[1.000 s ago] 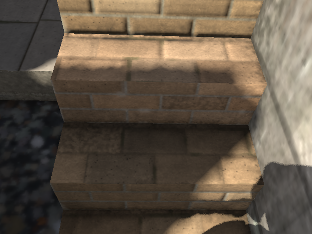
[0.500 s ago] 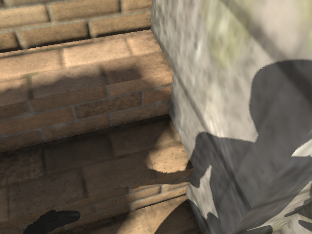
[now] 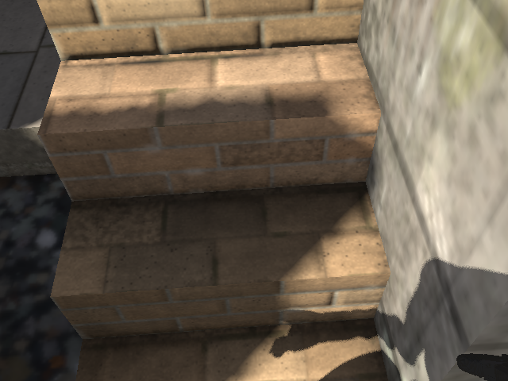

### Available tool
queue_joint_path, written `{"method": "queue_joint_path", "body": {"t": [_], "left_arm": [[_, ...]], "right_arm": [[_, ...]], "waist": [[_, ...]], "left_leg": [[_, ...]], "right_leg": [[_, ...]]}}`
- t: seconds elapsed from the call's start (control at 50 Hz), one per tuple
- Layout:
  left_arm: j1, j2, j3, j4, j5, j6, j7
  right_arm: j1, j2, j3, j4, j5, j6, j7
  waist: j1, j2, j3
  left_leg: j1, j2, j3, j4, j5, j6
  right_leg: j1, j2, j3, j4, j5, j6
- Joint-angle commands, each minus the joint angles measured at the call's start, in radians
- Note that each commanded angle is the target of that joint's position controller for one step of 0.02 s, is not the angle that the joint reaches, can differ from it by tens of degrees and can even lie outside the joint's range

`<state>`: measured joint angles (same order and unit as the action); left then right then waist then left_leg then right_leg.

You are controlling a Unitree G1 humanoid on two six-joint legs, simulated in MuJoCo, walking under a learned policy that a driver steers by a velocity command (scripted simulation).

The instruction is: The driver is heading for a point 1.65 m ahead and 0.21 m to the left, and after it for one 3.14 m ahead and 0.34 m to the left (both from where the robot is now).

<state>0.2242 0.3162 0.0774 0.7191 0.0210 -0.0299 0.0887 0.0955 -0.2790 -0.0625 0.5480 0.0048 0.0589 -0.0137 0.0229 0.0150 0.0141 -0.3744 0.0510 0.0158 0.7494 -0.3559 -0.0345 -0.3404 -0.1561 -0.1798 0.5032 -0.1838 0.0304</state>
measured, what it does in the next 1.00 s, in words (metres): steps on the spot, turning left: left foot, then right foot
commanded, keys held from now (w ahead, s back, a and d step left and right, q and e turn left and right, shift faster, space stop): w+q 0.48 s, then w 0.26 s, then w+e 0.26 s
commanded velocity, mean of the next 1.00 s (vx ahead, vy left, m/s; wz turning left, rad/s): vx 0.20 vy -0.07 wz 0.32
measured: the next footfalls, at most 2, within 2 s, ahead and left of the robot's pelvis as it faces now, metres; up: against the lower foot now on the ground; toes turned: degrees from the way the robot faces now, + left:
left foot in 0.04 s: +0.01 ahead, +0.15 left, +0.00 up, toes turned +4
right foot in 0.40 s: +0.05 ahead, -0.05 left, +0.00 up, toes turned +19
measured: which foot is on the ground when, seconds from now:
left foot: up 0.00-0.02, down 0.04-0.42, up 0.44-0.66, down 0.68-1.00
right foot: down 0.00-0.04, up 0.06-0.38, down 0.40-0.70, up 0.72-1.00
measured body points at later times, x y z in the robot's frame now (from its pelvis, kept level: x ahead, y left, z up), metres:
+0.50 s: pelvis -0.03 +0.04 +0.00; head +0.02 +0.04 +0.44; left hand +0.03 +0.35 -0.09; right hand +0.25 -0.17 -0.08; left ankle -0.08 +0.15 -0.68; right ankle +0.01 -0.06 -0.74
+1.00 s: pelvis +0.02 +0.06 +0.00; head +0.02 +0.09 +0.45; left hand +0.00 +0.34 -0.12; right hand +0.25 -0.10 -0.08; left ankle -0.07 +0.14 -0.74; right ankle +0.06 -0.12 -0.64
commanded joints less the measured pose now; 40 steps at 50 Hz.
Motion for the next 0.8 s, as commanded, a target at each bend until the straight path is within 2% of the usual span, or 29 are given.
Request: {"method": "queue_joint_path", "body": {"t": [0.02,0.04,0.06,0.08,0.1,0.12,0.14,0.18,0.2,0.24,0.3,0.36,0.4,0.42,0.44,0.46,0.48,0.5,0.52,0.54,0.56,0.6,0.62,0.68,0.7,0.72,0.74,0.76,0.8], "left_arm": [[-0.005,0.126,0.033,-0.045,-0.005,-0.004,-0.009],[0.017,0.095,0.025,-0.034,-0.001,0.001,-0.021],[-0.008,0.028,0.003,-0.051,0.035,-0.002,-0.036],[-0.058,0.017,-0.002,-0.123,0.028,-0.017,-0.042],[-0.082,0.063,0.012,-0.107,0.009,-0.025,-0.040],[-0.061,0.097,0.022,-0.109,0.003,-0.021,-0.038],[-0.029,0.116,0.036,-0.066,0.011,-0.016,-0.023],[-0.046,0.116,0.045,-0.074,0.028,-0.023,-0.018],[-0.041,0.090,0.033,-0.077,0.028,-0.012,-0.025],[-0.100,0.055,0.021,-0.106,0.000,-0.007,-0.015],[-0.106,0.030,0.004,-0.115,-0.011,-0.003,-0.022],[-0.057,0.069,0.014,-0.107,-0.031,-0.016,-0.032],[0.023,0.098,0.032,-0.082,-0.025,-0.031,-0.041],[0.040,0.146,0.044,-0.073,0.000,-0.030,-0.038],[0.026,0.186,0.059,-0.055,0.026,-0.023,-0.040],[-0.040,0.120,0.037,-0.094,0.035,-0.021,-0.043],[-0.078,0.089,0.027,-0.110,0.007,-0.010,-0.037],[-0.100,0.073,0.022,-0.118,-0.014,0.004,-0.036],[0.025,0.089,0.036,-0.091,-0.064,0.006,-0.058],[-0.005,0.111,0.038,-0.107,-0.056,0.010,-0.063],[-0.041,0.075,0.016,-0.133,-0.025,0.026,-0.068],[-0.010,0.061,0.008,-0.119,-0.006,0.023,-0.063],[-0.009,0.062,0.009,-0.109,-0.014,0.015,-0.063],[-0.019,0.025,-0.010,-0.101,-0.020,-0.017,-0.083],[-0.069,-0.002,-0.029,-0.132,0.002,-0.028,-0.086],[-0.011,-0.058,-0.052,-0.148,0.012,-0.024,-0.094],[0.005,-0.022,-0.051,-0.143,-0.006,-0.012,-0.093],[-0.004,0.020,-0.040,-0.141,-0.021,-0.001,-0.093],[-0.029,0.066,-0.017,-0.146,-0.013,0.026,-0.090]], "right_arm": [[0.117,-0.054,-0.025,-0.024,-0.003,0.000,0.010],[0.183,-0.074,-0.036,0.004,0.001,0.008,0.009],[0.249,-0.133,-0.048,0.022,-0.013,0.016,0.003],[0.258,-0.259,-0.067,-0.003,-0.070,0.001,0.001],[0.173,-0.259,-0.073,-0.031,-0.079,-0.032,0.001],[0.059,-0.252,-0.069,-0.054,-0.050,-0.043,-0.002],[-0.009,-0.220,-0.065,-0.070,-0.024,-0.049,-0.004],[-0.067,-0.190,-0.057,-0.080,0.017,-0.035,-0.015],[-0.059,-0.178,-0.045,-0.075,0.007,-0.023,-0.013],[0.014,-0.179,-0.058,-0.061,0.015,-0.040,-0.032],[0.029,-0.182,-0.071,-0.059,0.017,-0.042,-0.033],[0.012,-0.188,-0.080,-0.075,0.033,-0.051,-0.016],[-0.017,-0.172,-0.078,-0.087,0.056,-0.050,-0.020],[-0.025,-0.107,-0.055,-0.102,0.048,-0.055,-0.024],[-0.010,-0.122,-0.053,-0.135,0.050,-0.069,-0.027],[0.034,-0.213,-0.075,-0.121,0.031,-0.075,-0.032],[0.082,-0.233,-0.081,-0.094,0.032,-0.070,-0.024],[0.093,-0.194,-0.066,-0.070,0.028,-0.061,-0.022],[0.145,-0.126,-0.031,-0.054,0.040,-0.077,-0.016],[0.039,-0.102,-0.028,-0.072,0.034,-0.094,-0.007],[-0.014,-0.069,-0.006,-0.076,0.020,-0.103,0.000],[-0.117,0.025,0.033,-0.099,0.010,-0.138,0.004],[-0.102,0.030,0.035,-0.089,0.012,-0.147,-0.001],[0.037,-0.033,0.016,-0.038,-0.017,-0.136,-0.011],[0.130,-0.117,0.001,-0.035,-0.029,-0.129,-0.017],[0.092,-0.102,0.006,-0.032,-0.044,-0.122,-0.018],[0.067,-0.035,0.023,-0.035,-0.037,-0.122,-0.011],[0.068,-0.032,0.021,-0.030,-0.031,-0.125,-0.007],[0.110,-0.089,0.000,-0.001,-0.023,-0.130,-0.011]], "waist": [[-0.047,-0.184,-0.105],[-0.062,-0.115,-0.079],[-0.080,0.156,-0.058],[-0.078,0.293,-0.082],[-0.070,0.204,-0.119],[-0.001,0.149,-0.074],[0.025,0.084,-0.090],[0.039,0.139,-0.092],[0.039,0.148,-0.063],[0.001,0.147,-0.058],[-0.017,0.168,-0.096],[-0.014,0.192,-0.110],[0.040,0.141,-0.133],[0.038,-0.010,-0.155],[0.001,-0.388,-0.116],[-0.024,-0.315,-0.147],[-0.054,-0.207,-0.150],[-0.049,-0.109,-0.135],[-0.007,-0.125,-0.250],[0.035,-0.183,-0.100],[0.046,-0.162,-0.020],[0.058,-0.152,0.031],[0.036,-0.151,0.002],[-0.056,-0.126,-0.124],[-0.082,0.001,-0.193],[-0.029,0.200,-0.174],[-0.012,0.147,-0.138],[-0.022,0.134,-0.116],[-0.040,0.056,-0.072]], "left_leg": [[0.148,-0.070,0.076,-0.194,0.035,0.086],[0.212,-0.066,0.028,-0.286,0.079,0.126],[0.364,0.099,-0.222,-0.336,0.424,0.219],[0.271,0.305,-0.523,-0.362,0.709,0.392],[0.202,0.325,-0.526,-0.406,0.652,0.430],[0.161,0.253,-0.432,-0.405,0.572,0.353],[0.135,0.203,-0.366,-0.384,0.510,0.287],[0.095,0.148,-0.287,-0.375,0.519,0.245],[0.085,0.104,-0.251,-0.371,0.508,0.240],[0.130,0.085,-0.281,-0.357,0.405,0.208],[0.170,0.082,-0.341,-0.334,0.401,0.219],[0.218,0.074,-0.459,-0.317,0.394,0.227],[0.170,0.018,-0.461,-0.257,0.317,0.167],[-0.010,-0.049,-0.380,-0.134,0.174,0.106],[-0.169,-0.190,-0.226,0.093,-0.207,0.036],[-0.173,-0.117,-0.242,0.419,-0.264,-0.002],[-0.191,-0.106,-0.211,0.555,-0.234,-0.020],[-0.227,-0.092,-0.185,0.574,-0.195,-0.048],[-0.260,-0.072,-0.068,0.387,-0.099,-0.015],[-0.238,-0.086,0.007,0.345,-0.098,-0.039],[-0.131,-0.088,0.057,0.248,-0.126,-0.043],[-0.032,-0.078,0.058,-0.018,-0.157,-0.018],[0.020,-0.067,0.046,-0.148,-0.078,0.002],[0.361,-0.060,0.014,-0.391,0.257,0.045],[0.527,0.079,-0.165,-0.342,0.615,0.070],[0.472,0.263,-0.391,-0.362,0.730,0.183],[0.394,0.296,-0.423,-0.391,0.620,0.236],[0.402,0.288,-0.412,-0.416,0.509,0.237],[0.402,0.291,-0.389,-0.435,0.393,0.225]], "right_leg": [[0.029,-0.150,0.120,-0.109,-0.086,-0.077],[-0.054,-0.110,0.067,0.003,-0.147,-0.020],[-0.342,0.009,-0.028,0.335,-0.333,0.082],[-0.469,0.094,0.102,0.621,-0.448,0.130],[-0.430,0.108,0.240,0.753,-0.435,0.128],[-0.425,0.106,0.269,0.767,-0.294,0.112],[-0.383,0.105,0.281,0.766,-0.209,0.105],[-0.304,0.127,0.287,0.725,-0.105,0.095],[-0.265,0.146,0.238,0.656,-0.104,0.096],[-0.263,0.180,0.229,0.512,-0.100,0.075],[-0.160,0.200,0.235,0.316,-0.185,0.057],[-0.071,0.204,0.250,0.116,-0.249,0.036],[0.110,0.174,0.249,-0.135,-0.021,0.003],[0.294,0.037,0.363,-0.105,0.136,-0.050],[0.260,-0.158,0.643,-0.183,0.347,-0.244],[0.232,-0.253,0.668,-0.180,0.475,-0.345],[0.235,-0.229,0.565,-0.136,0.539,-0.337],[0.261,-0.145,0.463,-0.112,0.505,-0.287],[0.368,-0.054,0.420,-0.221,-0.356,-0.206],[0.226,-0.024,0.402,-0.273,-0.422,-0.208],[0.076,0.015,0.347,-0.302,-0.392,-0.223],[0.087,0.025,0.321,-0.302,-0.156,-0.248],[0.134,0.016,0.311,-0.267,-0.049,-0.249],[0.093,0.025,0.251,-0.095,0.319,-0.180],[-0.054,0.074,0.228,0.088,0.170,-0.098],[-0.153,0.088,0.252,0.118,-0.215,-0.010],[-0.136,0.054,0.283,0.186,-0.313,0.036],[-0.186,0.065,0.284,0.260,-0.332,0.054],[-0.316,0.079,0.298,0.473,-0.317,0.082]]}}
